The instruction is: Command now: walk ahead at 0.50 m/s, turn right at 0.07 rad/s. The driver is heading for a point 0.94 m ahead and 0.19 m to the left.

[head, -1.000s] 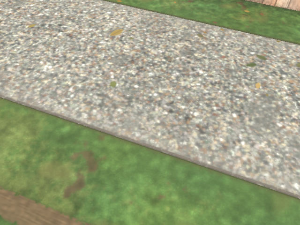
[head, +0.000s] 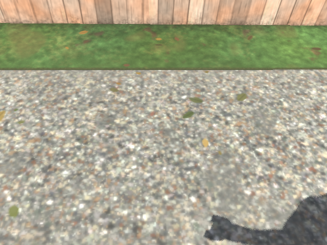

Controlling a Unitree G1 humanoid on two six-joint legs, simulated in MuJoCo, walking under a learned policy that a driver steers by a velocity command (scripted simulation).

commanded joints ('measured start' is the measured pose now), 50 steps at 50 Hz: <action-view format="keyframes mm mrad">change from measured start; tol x16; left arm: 1 -70 29 2 -78 1 -19 -4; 10 -244 46 2 -136 -15 -41 -50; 15 260 223 65 -11 6 -29 -28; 20 20 81 16 -22 12 -31 -32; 50 7 99 16 7 22 -45 2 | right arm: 1 -45 -172 -37 -62 10 -12 -12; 15 136 -82 9 -35 2 0 -17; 36 -352 -85 -8 -205 16 26 37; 41 102 -330 -114 -138 15 42 10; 50 -102 -177 -58 -212 6 25 -14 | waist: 1 11 115 -1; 11 14 142 9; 15 154 -218 -450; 19 82 -21 -55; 36 124 2 65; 40 -60 -5 -149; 42 -22 282 -400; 50 73 95 -49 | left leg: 1 33 242 -165 -155 234 148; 10 210 312 -152 -46 362 107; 13 75 226 -66 342 612 44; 15 -505 14 -108 917 -408 -39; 16 -611 78 -137 994 -375 -31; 29 -494 170 -76 444 282 -70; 37 -508 106 12 287 90 9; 40 -27 7 48 232 81 92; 42 567 401 -827 55 -40 367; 50 -65 215 -334 -83 275 241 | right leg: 1 -34 -14 -7 -165 159 14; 10 49 54 -46 -443 133 -40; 13 574 51 -44 -461 173 -130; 15 1099 -316 652 -567 12 -344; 22 476 -131 170 -789 166 -249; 34 682 -165 -117 -801 271 -166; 39 757 -159 -201 -440 876 -97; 40 635 -115 -228 -215 824 -61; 42 -37 165 -55 415 -379 34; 50 31 -10 8 70 -73 51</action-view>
